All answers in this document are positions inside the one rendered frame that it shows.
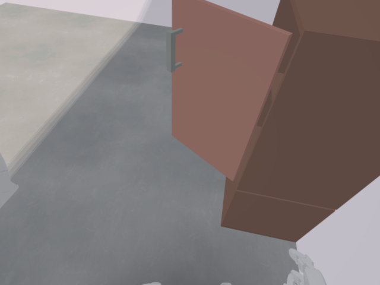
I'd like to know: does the handle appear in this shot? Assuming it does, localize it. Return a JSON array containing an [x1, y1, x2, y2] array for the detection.
[[166, 28, 183, 73]]

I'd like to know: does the robot left hand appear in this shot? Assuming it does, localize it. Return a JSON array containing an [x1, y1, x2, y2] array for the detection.
[[0, 153, 19, 209]]

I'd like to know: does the robot right hand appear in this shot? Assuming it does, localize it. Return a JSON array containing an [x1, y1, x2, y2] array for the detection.
[[283, 248, 327, 285]]

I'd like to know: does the cupboard door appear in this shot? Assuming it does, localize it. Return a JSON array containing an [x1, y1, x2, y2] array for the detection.
[[172, 0, 292, 181]]

